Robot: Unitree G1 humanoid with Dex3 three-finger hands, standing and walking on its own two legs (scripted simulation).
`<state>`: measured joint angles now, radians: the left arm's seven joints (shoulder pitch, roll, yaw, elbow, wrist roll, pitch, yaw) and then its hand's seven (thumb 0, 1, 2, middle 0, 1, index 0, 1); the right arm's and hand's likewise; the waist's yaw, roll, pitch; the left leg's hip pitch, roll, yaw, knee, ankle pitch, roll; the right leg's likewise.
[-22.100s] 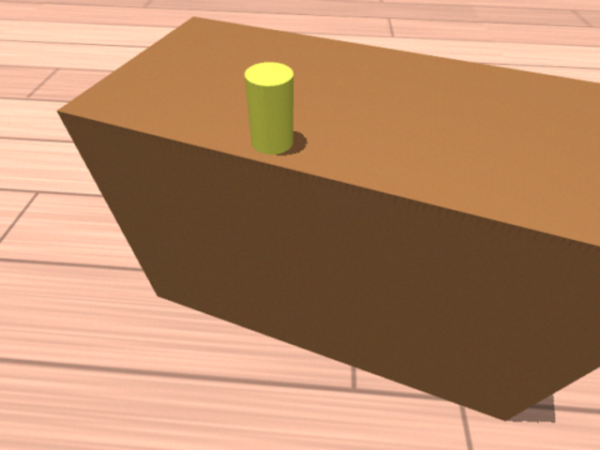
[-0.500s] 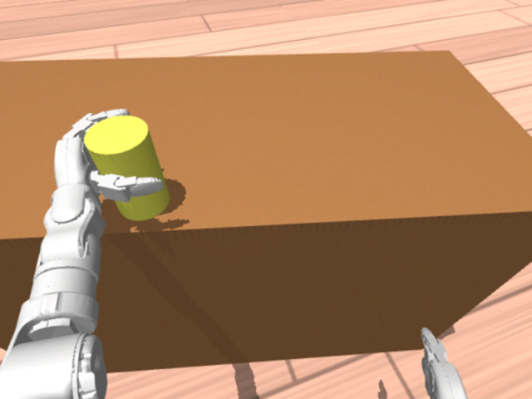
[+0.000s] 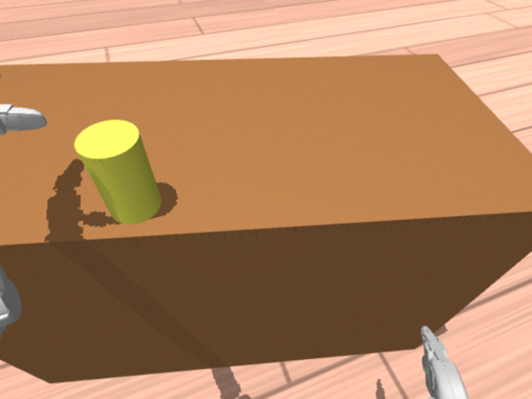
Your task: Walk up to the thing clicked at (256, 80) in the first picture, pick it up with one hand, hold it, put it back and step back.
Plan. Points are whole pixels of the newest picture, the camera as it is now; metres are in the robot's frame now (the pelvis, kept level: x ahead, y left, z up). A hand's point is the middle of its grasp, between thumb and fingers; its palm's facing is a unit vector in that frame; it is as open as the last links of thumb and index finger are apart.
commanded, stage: rise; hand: left
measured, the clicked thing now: (123, 175) +0.44 +0.20 +0.11
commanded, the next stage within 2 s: sink last in 0.02 s
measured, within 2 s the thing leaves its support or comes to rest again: neither
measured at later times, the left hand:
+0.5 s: hand out of the picture +0.35 +0.31 +0.22, palm faces +0.41 -0.83 -0.39, open 17.6 cm
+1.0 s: hand out of the picture +0.17 +0.22 +0.21, palm faces +0.37 -0.79 -0.49, open 17.4 cm
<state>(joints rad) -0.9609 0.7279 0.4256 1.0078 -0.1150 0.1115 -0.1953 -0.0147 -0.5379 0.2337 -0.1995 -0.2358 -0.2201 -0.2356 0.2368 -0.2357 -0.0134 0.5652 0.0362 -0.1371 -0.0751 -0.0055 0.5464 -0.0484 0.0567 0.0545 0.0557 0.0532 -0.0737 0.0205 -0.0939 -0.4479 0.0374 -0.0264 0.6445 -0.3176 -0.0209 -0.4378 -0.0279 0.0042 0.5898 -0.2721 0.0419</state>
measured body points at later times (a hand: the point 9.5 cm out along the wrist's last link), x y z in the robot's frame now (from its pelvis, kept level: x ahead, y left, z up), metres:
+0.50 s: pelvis +0.03 +0.01 +0.01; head +0.03 -0.01 +0.46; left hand +0.32 +0.35 +0.24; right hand +0.18 -0.24 -0.09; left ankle +0.00 +0.13 -0.73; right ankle +0.01 -0.15 -0.73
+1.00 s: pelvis +0.00 -0.02 +0.00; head -0.01 -0.05 +0.45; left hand +0.15 +0.26 +0.24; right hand +0.18 -0.27 -0.08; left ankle +0.00 +0.13 -0.73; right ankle +0.01 -0.15 -0.73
